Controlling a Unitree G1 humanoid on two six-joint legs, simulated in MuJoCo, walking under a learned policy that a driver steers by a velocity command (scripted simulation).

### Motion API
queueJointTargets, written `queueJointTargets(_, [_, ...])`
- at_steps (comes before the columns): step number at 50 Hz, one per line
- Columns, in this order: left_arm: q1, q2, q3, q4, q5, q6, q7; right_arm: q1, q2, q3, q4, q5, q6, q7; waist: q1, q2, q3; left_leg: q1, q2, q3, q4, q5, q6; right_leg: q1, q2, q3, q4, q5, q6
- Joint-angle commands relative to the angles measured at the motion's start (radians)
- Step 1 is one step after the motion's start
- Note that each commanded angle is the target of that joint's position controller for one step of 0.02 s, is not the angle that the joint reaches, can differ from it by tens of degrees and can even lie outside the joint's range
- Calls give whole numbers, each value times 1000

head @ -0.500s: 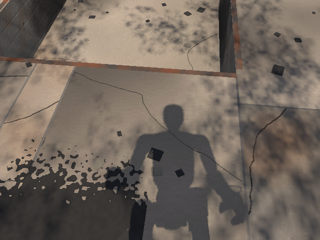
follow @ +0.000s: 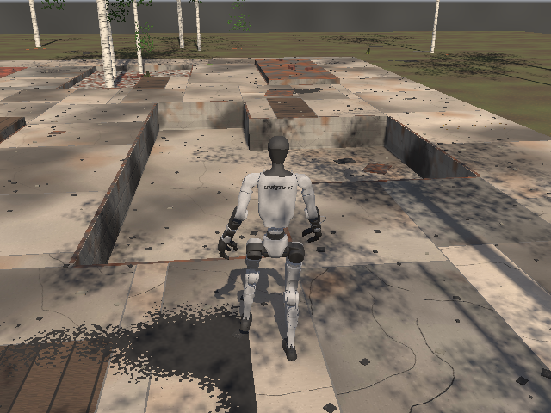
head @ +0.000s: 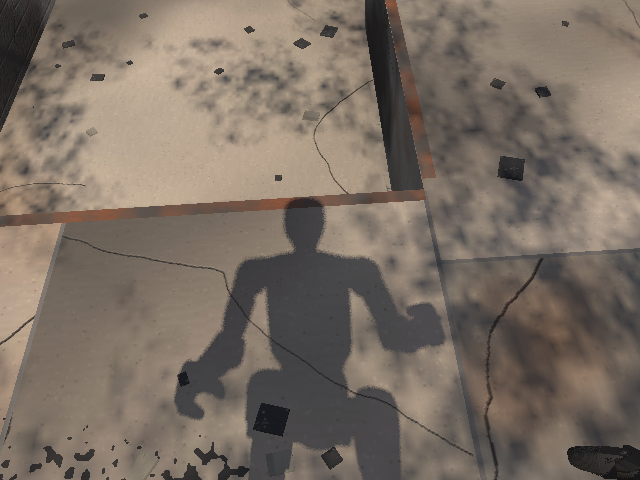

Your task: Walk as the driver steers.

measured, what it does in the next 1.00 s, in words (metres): walks ahead, turning right: left foot, then right foot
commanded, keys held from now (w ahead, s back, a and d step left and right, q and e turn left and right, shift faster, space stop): w+e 0.92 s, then w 0.08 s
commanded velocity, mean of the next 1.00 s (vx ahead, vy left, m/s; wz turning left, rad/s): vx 0.50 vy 0.00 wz -0.59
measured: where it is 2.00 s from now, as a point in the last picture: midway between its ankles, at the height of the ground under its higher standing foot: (576, 262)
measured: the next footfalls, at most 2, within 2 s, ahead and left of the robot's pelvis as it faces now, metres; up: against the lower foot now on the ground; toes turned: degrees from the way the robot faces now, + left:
left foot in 0.12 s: +0.25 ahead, +0.15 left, +0.00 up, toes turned -9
right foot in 0.64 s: +0.46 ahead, -0.18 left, +0.00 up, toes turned -26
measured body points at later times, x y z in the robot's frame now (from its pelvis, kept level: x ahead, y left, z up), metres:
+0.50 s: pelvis +0.26 +0.03 +0.00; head +0.29 +0.02 +0.44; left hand +0.54 +0.20 -0.08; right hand +0.19 -0.26 -0.13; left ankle +0.21 +0.16 -0.74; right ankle +0.37 -0.17 -0.69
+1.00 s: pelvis +0.51 -0.12 +0.00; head +0.53 -0.15 +0.45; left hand +0.73 +0.09 -0.10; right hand +0.56 -0.44 -0.09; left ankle +0.78 -0.07 -0.69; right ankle +0.42 -0.16 -0.74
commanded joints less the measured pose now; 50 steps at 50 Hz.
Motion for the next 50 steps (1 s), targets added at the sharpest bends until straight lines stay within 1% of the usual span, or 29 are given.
queueJointTargets(1, [15,166,51,-43,-8,-7,10,-84,-100,-25,-85,11,-25,10,-8,-137,-32,151,-49,18,-91,36,11,-67,-228,209,-67,92,-131])
queueJointTargets(4, [-6,156,51,-43,-4,2,13,-7,-135,-46,-70,14,-39,12,-59,-179,-42,249,-53,23,-133,-79,56,-27,-242,279,29,104,-104])
queueJointTargets(5, [-10,127,42,-47,-1,4,13,75,-150,-59,-47,9,-43,7,-101,-175,-77,368,-50,38,-168,-89,81,-44,-203,262,108,126,-78])
queueJointTargets(6, [-4,67,19,-57,7,2,8,200,-192,-74,-33,-8,-49,0,-155,-102,-190,585,72,-70,-162,-144,137,-122,-143,195,337,69,-41])
queueJointTargets(7, [113,0,-2,-88,-11,-5,8,311,-284,-96,-10,-25,-36,-4,-122,193,-326,924,304,-491,-239,-376,290,-452,3,43,679,-252,36])
queueJointTargets(8, [133,77,6,-83,-24,-8,11,324,-227,-86,2,-1,-29,6,-126,251,-310,941,362,-717,-322,-632,322,-627,-52,39,861,-346,51])
queueJointTargets(9, [52,151,26,-76,-23,-3,12,274,-154,-66,-15,6,-25,4,-147,142,-183,833,322,-583,-340,-651,279,-670,-96,43,926,-254,57])
queueJointTargets(10, [-13,159,31,-84,-11,3,14,228,-124,-55,-22,0,-17,2,-141,77,-112,725,280,-430,-339,-519,246,-652,-130,8,924,-179,62])
queueJointTargets(11, [-51,149,32,-93,-1,4,11,193,-97,-46,-17,-5,-12,0,-128,58,-57,631,236,-317,-356,-390,237,-630,-157,3,880,-123,65])
queueJointTargets(12, [-57,134,34,-99,-2,7,5,178,-81,-40,-11,-11,-12,-4,-108,81,-38,571,208,-237,-376,-305,226,-589,-186,1,845,-84,64])
queueJointTargets(14, [-53,96,28,-102,-12,16,-4,176,-77,-40,4,-7,-19,-8,-96,96,-31,523,182,-129,-416,-217,231,-551,-204,-26,808,-53,68])
queueJointTargets(18, [-118,62,16,-136,-5,22,-9,196,-124,-55,35,-5,-24,-12,-101,47,-12,544,205,-4,-457,-61,263,-612,-219,-36,679,53,88])
queueJointTargets(23, [-249,34,1,-164,-4,7,-39,217,-157,-58,61,2,-8,-17,-146,24,20,579,180,167,-457,39,231,-559,-203,-111,412,264,75])
queueJointTargets(27, [-335,37,0,-202,-9,5,-64,266,-192,-67,88,19,14,-17,-161,22,53,672,213,228,-423,134,209,-535,-180,-166,289,218,36])
queueJointTargets(29, [-308,67,16,-206,-4,9,-68,260,-219,-76,86,27,26,-20,-122,48,16,710,216,271,-322,448,190,-437,-126,-216,268,129,-6])
queueJointTargets(30, [-249,94,30,-195,1,14,-66,256,-237,-82,83,33,32,-24,-80,68,-28,720,211,290,-217,626,180,-347,-87,-243,267,77,-31])
queueJointTargets(31, [-119,134,55,-162,1,19,-61,243,-242,-83,77,39,39,-27,-1,57,-98,683,192,314,-42,704,162,-175,-45,-259,222,94,-65])
queueJointTargets(32, [56,190,87,-115,-3,28,-45,244,-214,-72,70,33,37,-31,88,13,-183,515,157,326,206,573,126,111,-42,-205,174,146,-106])
queueJointTargets(33, [94,309,108,-101,-15,30,-26,325,-76,-29,22,-21,25,-20,7,-270,-263,81,15,311,581,-313,66,481,-309,245,163,140,-244])
queueJointTargets(34, [103,286,91,-139,-13,9,-37,300,-85,-15,-6,-8,-12,-7,16,-267,-449,-104,-102,70,777,-637,59,595,-444,698,-22,-97,-375])
queueJointTargets(35, [80,209,68,-127,-3,-6,-45,174,-168,-39,-29,34,-33,4,56,-153,-331,-196,-42,12,790,-540,79,516,-415,582,-74,-91,-303])
queueJointTargets(36, [33,185,59,-119,-2,-16,-45,137,-156,-33,-48,41,-46,5,22,-116,-206,-193,-5,24,710,-447,94,368,-375,453,-81,-24,-267])
queueJointTargets(37, [-35,159,50,-125,-2,-20,-43,140,-145,-33,-34,19,-48,-3,-26,-48,-139,-136,30,24,625,-386,87,227,-331,352,-85,81,-236])
queueJointTargets(38, [-83,132,41,-135,6,-19,-38,153,-147,-39,-27,8,-41,-7,-63,-57,-106,-71,54,20,557,-350,79,128,-296,283,-102,163,-220])
queueJointTargets(39, [-106,126,37,-143,14,-19,-33,168,-145,-40,-24,5,-30,-5,-84,-78,-95,-24,60,20,526,-326,68,62,-276,259,-124,203,-217])
queueJointTargets(40, [-112,127,38,-139,13,-22,-28,176,-133,-40,-21,-1,-21,-5,-93,-80,-89,-7,58,30,491,-311,50,22,-268,238,-137,249,-223])
queueJointTargets(43, [-83,151,43,-115,12,-24,-6,112,-93,-27,-40,-17,-3,-9,-81,-81,-51,-5,37,54,342,-202,2,-78,-237,159,-154,312,-223])
queueJointTargets(47, [-32,165,47,-80,4,-16,12,-34,-63,-11,-73,-7,-10,0,-25,-114,-21,81,-18,62,44,51,-8,-136,-183,101,-142,207,-157])
queueJointTargets(50, [23,155,45,-38,-4,-20,11,-86,-72,-11,-88,6,-21,11,5,-121,-16,123,-24,48,-45,118,10,-87,-222,135,-117,150,-141])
